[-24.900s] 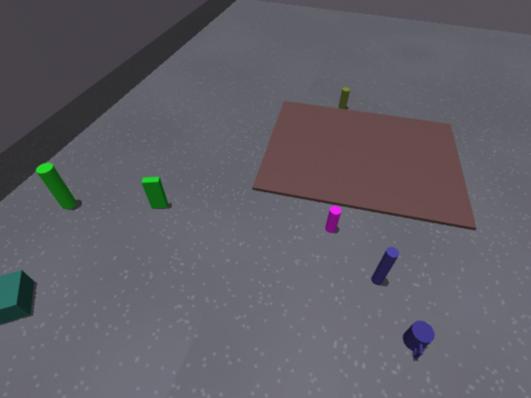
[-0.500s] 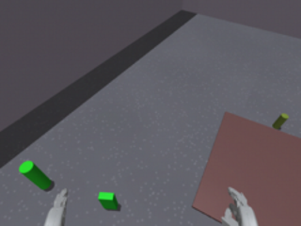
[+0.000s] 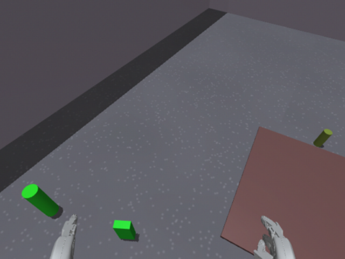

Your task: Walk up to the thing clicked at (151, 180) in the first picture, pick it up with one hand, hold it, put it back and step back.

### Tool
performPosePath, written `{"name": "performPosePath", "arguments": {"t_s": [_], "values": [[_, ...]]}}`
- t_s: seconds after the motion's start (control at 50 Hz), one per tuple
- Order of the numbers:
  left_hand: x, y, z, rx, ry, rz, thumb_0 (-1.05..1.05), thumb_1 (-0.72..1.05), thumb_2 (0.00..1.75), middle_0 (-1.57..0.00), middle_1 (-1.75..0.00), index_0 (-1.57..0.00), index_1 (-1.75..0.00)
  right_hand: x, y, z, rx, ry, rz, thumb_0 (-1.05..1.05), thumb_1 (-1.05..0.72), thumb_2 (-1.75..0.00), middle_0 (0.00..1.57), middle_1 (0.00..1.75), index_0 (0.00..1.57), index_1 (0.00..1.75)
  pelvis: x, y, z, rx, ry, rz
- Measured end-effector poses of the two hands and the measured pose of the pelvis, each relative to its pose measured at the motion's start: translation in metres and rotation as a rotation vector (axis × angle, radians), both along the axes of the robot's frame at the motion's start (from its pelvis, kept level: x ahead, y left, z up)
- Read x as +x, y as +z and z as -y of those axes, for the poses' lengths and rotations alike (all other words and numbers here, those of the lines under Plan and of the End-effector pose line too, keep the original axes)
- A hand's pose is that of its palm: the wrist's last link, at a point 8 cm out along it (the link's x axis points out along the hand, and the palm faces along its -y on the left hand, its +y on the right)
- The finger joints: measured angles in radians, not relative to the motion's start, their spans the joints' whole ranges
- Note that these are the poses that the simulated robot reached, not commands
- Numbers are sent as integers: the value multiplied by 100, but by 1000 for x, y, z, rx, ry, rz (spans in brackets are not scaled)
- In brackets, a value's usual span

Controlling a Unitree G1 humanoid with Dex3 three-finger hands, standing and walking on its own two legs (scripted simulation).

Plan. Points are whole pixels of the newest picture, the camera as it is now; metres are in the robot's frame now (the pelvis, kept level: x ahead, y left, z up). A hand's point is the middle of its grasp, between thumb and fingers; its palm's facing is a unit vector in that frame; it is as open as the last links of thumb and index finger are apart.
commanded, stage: home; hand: left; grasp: from the side
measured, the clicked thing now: (125, 230) +0.37 +0.22 -0.63
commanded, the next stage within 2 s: stand in 0.24 s
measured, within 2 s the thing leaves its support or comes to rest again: neither
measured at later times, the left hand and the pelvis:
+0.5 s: hand (92, 258) +0.16 +0.18 -0.06, palm faces +0.10 -0.95 -0.29, open 16.4 cm; pelvis +0.00 +0.00 +0.00, yaw +0 degrees
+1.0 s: hand out of the picture +0.08 +0.25 -0.11, palm faces -0.01 -0.94 -0.35, open 7.6 cm; pelvis +0.00 +0.01 +0.03, yaw +1 degrees
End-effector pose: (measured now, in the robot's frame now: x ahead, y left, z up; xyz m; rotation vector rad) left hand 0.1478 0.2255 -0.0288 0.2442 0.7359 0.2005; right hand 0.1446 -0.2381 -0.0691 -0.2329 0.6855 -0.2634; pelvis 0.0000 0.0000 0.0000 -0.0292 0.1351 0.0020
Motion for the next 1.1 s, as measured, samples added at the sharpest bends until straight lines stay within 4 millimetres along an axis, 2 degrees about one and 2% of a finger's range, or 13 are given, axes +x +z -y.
{"name": "performPosePath", "arguments": {"t_s": [0.36, 0.44, 0.54, 0.62, 0.66, 0.74, 0.84, 0.96, 1.1], "values": [[0, 0, 1, -5, 5, -1, -1, -56, 4, -5, -5, -5, -5, 3, 3, 3, -6, 1, 13, 1, -90, -90, 20, 30, 21, 30, 0, 0, 1, 0, 3, 7], [-3, 0, 0, -1, 7, -6, -1, -51, 9, -8, -10, -8, -10, 2, 2, 2, -3, 2, 12, 1, -90, -90, 20, 30, 21, 30, -2, 0, 1, 0, 2, 7], [-5, -1, 1, -2, 7, -7, -1, -31, 29, -14, -20, -14, -20, -1, 2, 2, -4, 2, 7, 1, -90, -90, 20, 30, 21, 30, -3, 0, 2, 1, 3, 6], [-5, -1, 2, -4, 7, -2, -1, -6, 53, -17, -25, -17, -25, -2, 1, 2, -5, 3, 7, 1, -90, -90, 20, 30, 21, 30, -4, 0, 2, 1, 3, 8], [-4, -8, -1, 23, -49, 0, 0, 8, 63, -18, -27, -18, -27, -3, -4, 3, -33, 69, -57, 1, -90, -90, 20, 30, 21, 30, -7, 2, 2, 9, 7, 40], [-10, -29, -19, 38, -98, -77, 0, 37, 76, -19, -29, -19, -29, -16, -14, 14, -40, 143, -238, 1, -90, -90, 20, 30, 21, 30, -10, 9, 2, 29, 8, 86], [-34, -40, -44, 43, -66, -193, 0, 67, 85, -20, -30, -20, -30, -38, -10, 30, -27, 98, -334, 1, -90, -90, 20, 30, 21, 30, -9, 19, -2, 33, 9, 114], [-67, -46, -67, 49, -7, -329, 1, 83, 89, -20, -30, -20, -30, -64, -7, 39, -31, 49, -433, 1, -90, -90, 20, 30, 21, 30, -5, 30, -9, 26, 9, 136], [-93, -45, -76, 40, 45, -431, 1, 89, 90, -20, -30, -20, -30, -77, -8, 30, -2, 35, -508, 1, -90, -90, 20, 30, 21, 30, -2, 42, -14, 28, 13, 160]]}}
